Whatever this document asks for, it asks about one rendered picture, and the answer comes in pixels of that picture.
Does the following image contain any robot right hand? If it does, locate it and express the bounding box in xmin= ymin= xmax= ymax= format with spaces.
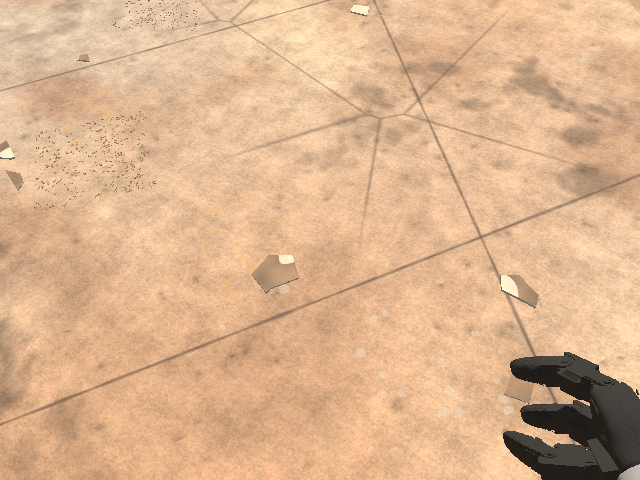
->
xmin=503 ymin=352 xmax=640 ymax=480

